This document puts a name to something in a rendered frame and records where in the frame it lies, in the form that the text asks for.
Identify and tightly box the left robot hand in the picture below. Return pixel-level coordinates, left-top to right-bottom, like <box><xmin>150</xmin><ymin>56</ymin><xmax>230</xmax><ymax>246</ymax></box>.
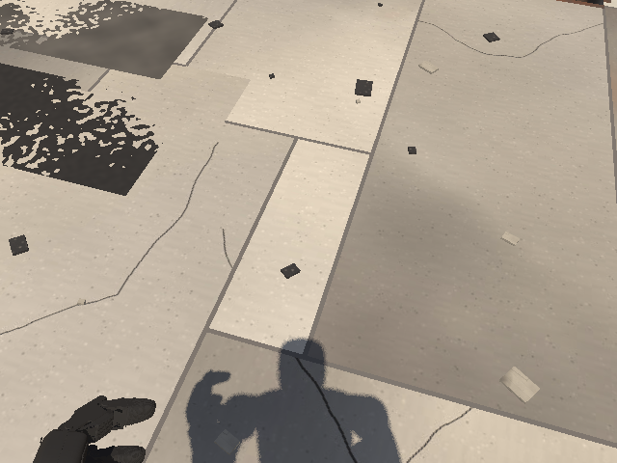
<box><xmin>33</xmin><ymin>395</ymin><xmax>156</xmax><ymax>463</ymax></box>

